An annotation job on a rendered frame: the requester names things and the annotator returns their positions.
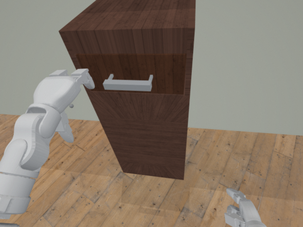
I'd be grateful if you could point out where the robot left hand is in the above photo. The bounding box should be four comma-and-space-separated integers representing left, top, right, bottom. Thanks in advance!
34, 69, 95, 143

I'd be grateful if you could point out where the robot right hand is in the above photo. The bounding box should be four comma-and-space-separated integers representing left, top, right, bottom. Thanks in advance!
224, 188, 261, 227

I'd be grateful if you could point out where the cabinet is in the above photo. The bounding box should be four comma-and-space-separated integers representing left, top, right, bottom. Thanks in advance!
59, 0, 196, 180

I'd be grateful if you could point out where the left robot forearm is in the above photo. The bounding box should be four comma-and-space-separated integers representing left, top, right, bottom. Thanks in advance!
0, 103, 61, 219

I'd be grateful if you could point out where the drawer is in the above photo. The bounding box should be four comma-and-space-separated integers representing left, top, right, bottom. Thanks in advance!
76, 53, 187, 95

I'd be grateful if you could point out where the handle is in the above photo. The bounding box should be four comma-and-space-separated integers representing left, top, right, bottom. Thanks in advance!
103, 74, 153, 91

